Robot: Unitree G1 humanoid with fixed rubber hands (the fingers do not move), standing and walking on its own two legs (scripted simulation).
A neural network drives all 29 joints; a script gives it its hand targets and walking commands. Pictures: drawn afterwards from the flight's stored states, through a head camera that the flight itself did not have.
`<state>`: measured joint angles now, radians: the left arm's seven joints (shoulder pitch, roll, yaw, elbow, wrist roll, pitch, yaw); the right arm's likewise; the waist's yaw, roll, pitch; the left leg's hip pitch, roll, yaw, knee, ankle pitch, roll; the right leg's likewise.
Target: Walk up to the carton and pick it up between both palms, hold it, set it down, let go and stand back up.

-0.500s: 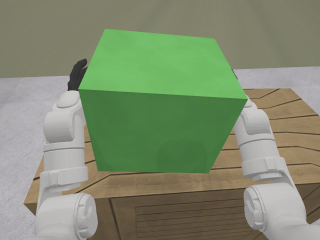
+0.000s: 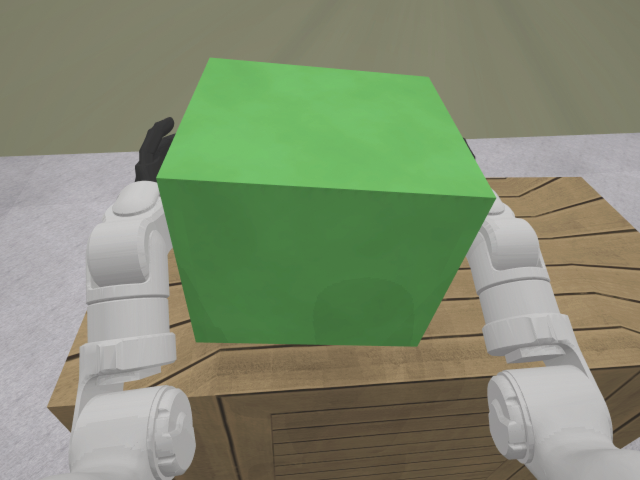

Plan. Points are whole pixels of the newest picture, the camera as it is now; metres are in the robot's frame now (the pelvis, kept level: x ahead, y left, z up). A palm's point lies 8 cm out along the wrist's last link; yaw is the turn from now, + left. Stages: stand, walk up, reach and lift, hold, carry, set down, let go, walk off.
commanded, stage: hold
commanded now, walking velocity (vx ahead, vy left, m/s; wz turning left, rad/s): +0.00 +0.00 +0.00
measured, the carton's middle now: (315, 205) +0.37 +0.00 +0.19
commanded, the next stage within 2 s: set down in 1.54 s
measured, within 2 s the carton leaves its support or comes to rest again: neither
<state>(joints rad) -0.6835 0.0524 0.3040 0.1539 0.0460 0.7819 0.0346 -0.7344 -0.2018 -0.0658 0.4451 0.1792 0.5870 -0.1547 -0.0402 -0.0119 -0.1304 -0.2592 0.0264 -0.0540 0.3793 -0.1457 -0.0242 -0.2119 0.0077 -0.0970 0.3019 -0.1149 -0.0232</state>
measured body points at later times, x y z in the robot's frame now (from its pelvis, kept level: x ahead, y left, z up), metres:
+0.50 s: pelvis +0.00 +0.00 +0.00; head -0.04 +0.02 +0.45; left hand +0.39 +0.17 +0.21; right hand +0.39 -0.18 +0.21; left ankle +0.03 +0.13 -0.75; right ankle +0.03 -0.11 -0.75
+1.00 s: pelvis +0.00 +0.00 +0.00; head -0.04 +0.02 +0.45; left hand +0.39 +0.17 +0.21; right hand +0.39 -0.18 +0.21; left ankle +0.03 +0.13 -0.75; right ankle +0.03 -0.11 -0.75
